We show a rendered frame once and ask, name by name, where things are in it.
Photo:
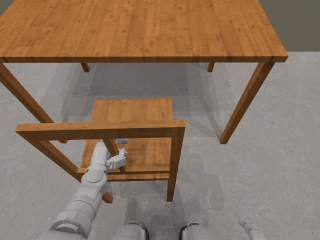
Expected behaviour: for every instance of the chair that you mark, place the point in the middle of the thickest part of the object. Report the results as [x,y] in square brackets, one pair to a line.
[154,140]

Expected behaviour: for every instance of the right robot shin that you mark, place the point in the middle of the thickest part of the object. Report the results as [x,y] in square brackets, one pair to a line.
[192,223]

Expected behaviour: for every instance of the robot left hand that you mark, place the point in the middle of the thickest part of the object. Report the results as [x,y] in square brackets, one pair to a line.
[102,156]

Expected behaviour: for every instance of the robot left upper arm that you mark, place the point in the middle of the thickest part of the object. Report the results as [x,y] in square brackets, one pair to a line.
[60,235]

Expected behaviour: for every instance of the robot left forearm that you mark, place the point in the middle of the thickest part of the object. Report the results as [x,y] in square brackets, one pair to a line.
[81,210]

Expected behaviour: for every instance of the robot right hand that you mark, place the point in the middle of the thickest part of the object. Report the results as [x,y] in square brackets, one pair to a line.
[251,229]

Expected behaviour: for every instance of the right robot thigh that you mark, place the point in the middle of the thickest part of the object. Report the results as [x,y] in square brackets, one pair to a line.
[197,232]

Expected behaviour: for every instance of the table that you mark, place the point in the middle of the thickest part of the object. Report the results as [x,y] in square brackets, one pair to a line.
[139,31]

